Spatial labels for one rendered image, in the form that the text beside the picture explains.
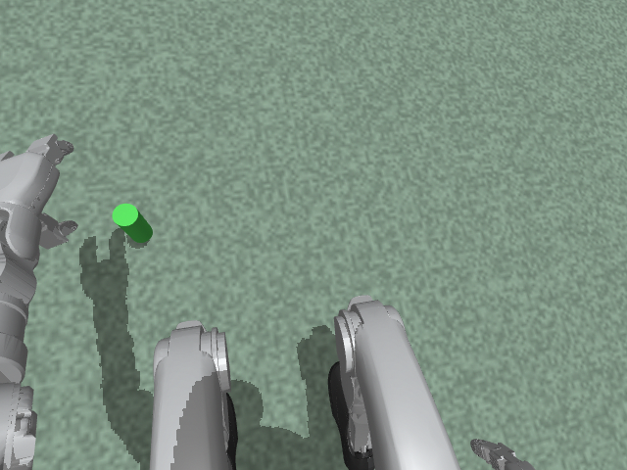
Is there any can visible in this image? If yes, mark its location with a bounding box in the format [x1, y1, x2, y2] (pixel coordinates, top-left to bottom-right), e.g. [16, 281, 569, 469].
[113, 204, 153, 243]

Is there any left robot hand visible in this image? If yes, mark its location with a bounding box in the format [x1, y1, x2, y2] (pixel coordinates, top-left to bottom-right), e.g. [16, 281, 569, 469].
[0, 134, 78, 250]

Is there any right robot foot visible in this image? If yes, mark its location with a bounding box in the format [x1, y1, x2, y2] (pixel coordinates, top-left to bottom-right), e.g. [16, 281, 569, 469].
[328, 361, 374, 470]

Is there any left robot arm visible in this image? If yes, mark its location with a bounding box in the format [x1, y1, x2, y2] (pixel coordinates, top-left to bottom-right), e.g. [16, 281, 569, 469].
[0, 203, 42, 470]

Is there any right robot hand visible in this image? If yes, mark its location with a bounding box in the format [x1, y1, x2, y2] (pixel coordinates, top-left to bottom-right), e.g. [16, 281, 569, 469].
[470, 439, 536, 470]

